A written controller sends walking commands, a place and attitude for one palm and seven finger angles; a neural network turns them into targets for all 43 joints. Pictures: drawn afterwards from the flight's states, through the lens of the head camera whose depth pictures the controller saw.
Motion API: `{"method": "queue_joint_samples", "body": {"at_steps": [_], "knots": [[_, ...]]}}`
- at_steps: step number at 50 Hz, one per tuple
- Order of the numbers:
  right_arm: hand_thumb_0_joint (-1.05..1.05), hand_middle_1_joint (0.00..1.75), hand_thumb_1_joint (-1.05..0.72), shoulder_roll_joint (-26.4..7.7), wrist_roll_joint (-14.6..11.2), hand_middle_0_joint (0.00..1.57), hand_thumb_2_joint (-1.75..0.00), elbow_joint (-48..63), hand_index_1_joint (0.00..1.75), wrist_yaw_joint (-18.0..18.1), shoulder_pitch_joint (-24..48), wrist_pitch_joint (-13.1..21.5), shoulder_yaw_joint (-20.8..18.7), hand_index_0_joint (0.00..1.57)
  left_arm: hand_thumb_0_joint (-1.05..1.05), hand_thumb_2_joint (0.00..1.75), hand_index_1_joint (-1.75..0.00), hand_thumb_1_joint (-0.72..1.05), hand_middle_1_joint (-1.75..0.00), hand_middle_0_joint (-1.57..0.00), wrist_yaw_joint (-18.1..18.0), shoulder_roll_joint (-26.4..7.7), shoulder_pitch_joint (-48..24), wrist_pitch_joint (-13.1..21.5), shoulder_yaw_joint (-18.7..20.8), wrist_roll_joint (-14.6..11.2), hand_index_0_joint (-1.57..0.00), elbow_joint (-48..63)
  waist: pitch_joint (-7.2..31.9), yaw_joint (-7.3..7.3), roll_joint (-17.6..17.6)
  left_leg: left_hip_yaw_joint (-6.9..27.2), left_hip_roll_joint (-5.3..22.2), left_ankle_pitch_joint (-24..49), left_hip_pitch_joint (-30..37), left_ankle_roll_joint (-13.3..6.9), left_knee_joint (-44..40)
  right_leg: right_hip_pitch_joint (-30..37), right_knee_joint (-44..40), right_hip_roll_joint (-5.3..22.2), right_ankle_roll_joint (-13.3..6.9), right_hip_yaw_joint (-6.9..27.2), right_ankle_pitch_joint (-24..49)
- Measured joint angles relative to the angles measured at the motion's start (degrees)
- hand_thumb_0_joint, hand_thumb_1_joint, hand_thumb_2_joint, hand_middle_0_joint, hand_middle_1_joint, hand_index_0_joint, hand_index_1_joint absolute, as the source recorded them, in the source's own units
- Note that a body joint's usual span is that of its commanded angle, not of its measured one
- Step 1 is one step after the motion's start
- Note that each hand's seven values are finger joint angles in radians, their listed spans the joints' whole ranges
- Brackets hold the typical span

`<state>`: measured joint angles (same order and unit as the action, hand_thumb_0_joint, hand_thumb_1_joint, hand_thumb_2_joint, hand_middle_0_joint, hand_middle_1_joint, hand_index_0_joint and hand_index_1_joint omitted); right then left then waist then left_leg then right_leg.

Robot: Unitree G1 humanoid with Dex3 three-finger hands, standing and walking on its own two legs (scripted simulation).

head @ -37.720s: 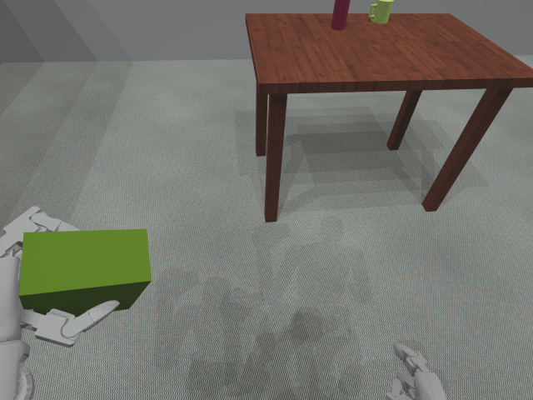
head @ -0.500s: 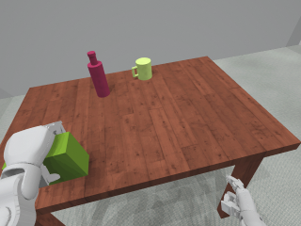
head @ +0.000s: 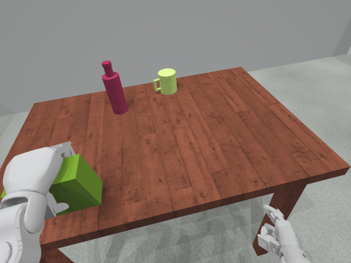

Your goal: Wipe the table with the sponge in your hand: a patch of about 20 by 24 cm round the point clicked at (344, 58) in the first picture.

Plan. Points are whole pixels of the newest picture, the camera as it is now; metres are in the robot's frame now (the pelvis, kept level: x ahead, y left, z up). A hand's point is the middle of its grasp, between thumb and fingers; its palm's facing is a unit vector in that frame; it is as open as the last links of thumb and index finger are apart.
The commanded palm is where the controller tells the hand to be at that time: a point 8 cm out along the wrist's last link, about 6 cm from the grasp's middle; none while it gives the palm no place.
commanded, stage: step back with the hand held close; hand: left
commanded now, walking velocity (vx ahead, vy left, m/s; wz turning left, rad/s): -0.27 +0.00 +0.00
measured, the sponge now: (62, 192) +0.19 +0.29 +0.11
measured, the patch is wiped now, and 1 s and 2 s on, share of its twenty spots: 0.90 0.90 0.90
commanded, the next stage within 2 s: stop stepping back and stand still in 1.54 s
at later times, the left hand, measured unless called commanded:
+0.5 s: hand (62, 159) +0.22 +0.27 +0.19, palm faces +0.37 -0.82 -0.44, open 10.1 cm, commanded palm +0.16 +0.30 +0.21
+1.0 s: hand (60, 172) +0.19 +0.24 +0.19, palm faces +0.42 -0.82 -0.39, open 10.1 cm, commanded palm +0.12 +0.29 +0.21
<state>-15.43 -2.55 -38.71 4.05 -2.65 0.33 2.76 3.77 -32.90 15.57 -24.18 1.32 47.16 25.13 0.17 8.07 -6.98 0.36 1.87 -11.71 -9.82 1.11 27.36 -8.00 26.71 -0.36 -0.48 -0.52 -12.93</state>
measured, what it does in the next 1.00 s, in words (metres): stands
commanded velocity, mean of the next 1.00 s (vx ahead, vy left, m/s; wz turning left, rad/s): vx -0.30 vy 0.00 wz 0.00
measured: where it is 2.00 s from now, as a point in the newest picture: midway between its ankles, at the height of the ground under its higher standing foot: outside the picture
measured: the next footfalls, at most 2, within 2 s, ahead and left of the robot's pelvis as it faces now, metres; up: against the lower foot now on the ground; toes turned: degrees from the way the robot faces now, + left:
right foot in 1.32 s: -0.01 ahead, -0.13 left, +0.00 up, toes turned -3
left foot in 1.60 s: -0.15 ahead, +0.15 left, +0.00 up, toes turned +4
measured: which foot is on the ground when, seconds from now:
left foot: down 0.00-1.00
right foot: down 0.00-1.00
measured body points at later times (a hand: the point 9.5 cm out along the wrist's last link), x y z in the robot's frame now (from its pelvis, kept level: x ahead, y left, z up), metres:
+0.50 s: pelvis -0.01 +0.03 -0.01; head +0.01 +0.04 +0.44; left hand +0.19 +0.31 +0.21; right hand +0.12 -0.22 -0.10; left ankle +0.04 +0.13 -0.74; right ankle +0.02 -0.12 -0.74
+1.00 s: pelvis -0.04 +0.01 -0.02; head -0.01 +0.02 +0.43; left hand +0.16 +0.28 +0.21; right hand +0.15 -0.22 -0.09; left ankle +0.04 +0.13 -0.73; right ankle +0.02 -0.12 -0.74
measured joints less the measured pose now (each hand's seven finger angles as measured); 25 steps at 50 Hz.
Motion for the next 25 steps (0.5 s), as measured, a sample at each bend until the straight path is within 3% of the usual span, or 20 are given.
{"method": "queue_joint_samples", "body": {"at_steps": [2, 3, 4, 5, 7, 10, 15, 20, 25], "knots": [[0.01, 0.30, -0.90, 0.1, 0.1, 0.20, -0.90, 3.8, 0.29, 0.1, -1.5, -0.3, 0.3, 0.17, 0.00, 1.06, -1.33, -0.51, -1.34, -0.73, -1.8, 2.5, 0.6, 5.7, 6.7, -21.6, -0.75, -0.1, 0.7, -0.54, 0.2, 0.7, -0.2, -2.7, -2.8, -1.3, 2.5, -1.8, 0.3, -0.3, 0.1, -0.2, 0.1], [0.01, 0.30, -0.90, 0.5, 0.3, 0.20, -0.90, 5.6, 0.29, 0.1, -2.4, 0.3, 0.7, 0.18, 0.00, 1.06, -1.33, -0.51, -1.34, -0.73, -2.8, 3.6, 1.5, 9.2, 9.4, -30.2, -0.75, -0.1, 1.1, -1.19, 0.8, 1.2, -0.3, -4.6, -4.5, -2.0, 4.1, -3.2, 0.8, -0.4, 0.1, -0.2, 0.0], [0.01, 0.30, -0.90, 0.9, 0.5, 0.20, -0.90, 7.2, 0.29, 0.2, -3.4, 0.9, 1.1, 0.18, 0.00, 1.06, -1.33, -0.51, -1.34, -0.73, -3.9, 4.5, 2.5, 12.1, 11.4, -36.5, -0.75, 0.7, 1.4, -2.01, 1.6, 1.6, -0.3, -5.7, -6.1, -2.4, 5.3, -4.5, 1.4, -0.6, 0.0, -0.3, -0.1], [0.01, 0.30, -0.90, 1.3, 0.8, 0.20, -0.90, 8.3, 0.29, 0.3, -4.3, 1.6, 1.5, 0.18, 0.00, 1.06, -1.33, -0.51, -1.34, -0.73, -5.0, 5.3, 3.5, 14.6, 12.9, -41.1, -0.75, 2.1, 1.4, -2.85, 2.4, 1.8, -0.3, -5.7, -7.2, -2.6, 6.1, -5.6, 2.2, -0.8, 0.0, -0.3, -0.4], [0.01, 0.30, -0.90, 1.7, 1.3, 0.20, -0.90, 9.4, 0.30, 0.6, -6.1, 2.3, 2.0, 0.19, 0.00, 1.06, -1.33, -0.51, -1.34, -0.73, -6.9, 7.0, 5.1, 19.2, 14.6, -46.8, -0.75, 5.6, 1.2, -4.68, 3.9, 2.1, 0.1, -2.9, -8.8, -1.8, 7.2, -7.4, 4.1, -1.1, 0.2, -0.5, -1.2], [0.01, 0.30, -0.90, 2.0, 1.7, 0.20, -0.90, 8.9, 0.30, 0.8, -8.8, 2.3, 1.3, 0.19, -0.01, 1.06, -1.33, -0.51, -1.34, -0.73, -8.7, 8.7, 6.9, 24.7, 16.4, -50.5, -0.75, 10.0, 1.5, -7.21, 5.8, 2.1, -0.2, -3.9, -10.8, -0.4, 9.4, -9.3, 6.3, -0.8, 0.7, -0.4, -2.5], [0.01, 0.30, -0.90, 1.4, 1.5, 0.20, -0.90, 6.7, 0.30, 0.7, -12.7, 1.6, -1.1, 0.20, -0.01, 1.06, -1.33, -0.51, -1.34, -0.73, -10.4, 7.9, 9.1, 30.2, 21.1, -51.8, -0.75, 11.4, 2.3, -9.77, 6.4, 1.6, -0.8, -5.0, -13.5, -1.4, 11.1, -11.6, 7.1, -0.2, 1.7, 0.1, -2.7], [0.01, 0.30, -0.90, 1.6, 1.4, 0.20, -0.90, 4.9, 0.30, 0.5, -14.4, 2.0, -2.0, 0.20, -0.01, 1.06, -1.33, -0.51, -1.34, -0.73, -11.0, 6.5, 10.6, 31.1, 24.5, -51.6, -0.75, 9.2, 1.9, -10.33, 6.8, 0.6, -1.3, -4.4, -14.3, -2.1, 10.6, -12.9, 7.1, 0.3, 2.3, 1.0, -2.2], [0.01, 0.30, -0.90, 2.7, 2.0, 0.20, -0.90, 4.8, 0.30, 0.1, -13.7, 4.3, -1.4, 0.20, -0.01, 1.06, -1.33, -0.51, -1.35, -0.73, -11.1, 7.7, 11.6, 31.2, 23.8, -50.7, -0.75, 10.0, 1.0, -9.88, 6.9, 0.4, -1.4, -3.5, -14.9, -2.1, 10.1, -13.9, 7.3, 0.5, 2.3, 1.2, -1.7]]}}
